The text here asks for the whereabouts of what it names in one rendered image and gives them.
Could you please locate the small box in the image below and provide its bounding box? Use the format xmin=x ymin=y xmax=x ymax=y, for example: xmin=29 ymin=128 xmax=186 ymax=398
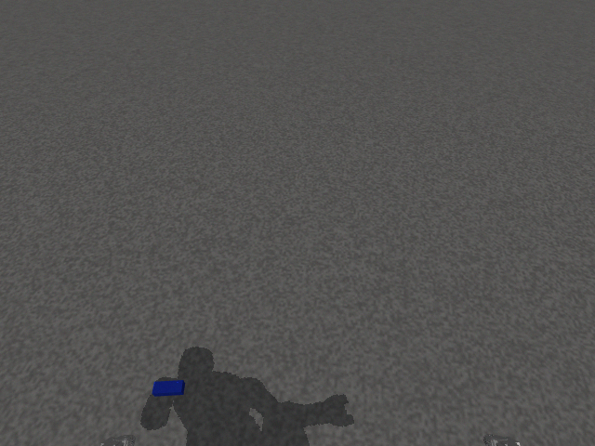
xmin=152 ymin=380 xmax=185 ymax=397

